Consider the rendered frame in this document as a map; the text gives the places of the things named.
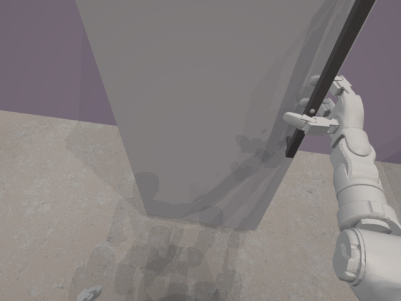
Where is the robot right upper arm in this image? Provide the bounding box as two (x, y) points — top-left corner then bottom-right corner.
(332, 228), (401, 301)

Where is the left robot hand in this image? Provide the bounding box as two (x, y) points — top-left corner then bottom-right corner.
(76, 285), (103, 301)

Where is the right robot hand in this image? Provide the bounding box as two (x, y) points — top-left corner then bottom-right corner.
(283, 75), (364, 140)

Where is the right robot forearm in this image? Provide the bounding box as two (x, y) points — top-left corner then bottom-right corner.
(330, 128), (401, 236)

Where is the handle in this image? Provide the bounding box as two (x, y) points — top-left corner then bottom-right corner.
(285, 0), (375, 158)

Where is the fridge door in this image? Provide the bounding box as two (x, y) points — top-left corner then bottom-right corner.
(75, 0), (376, 231)

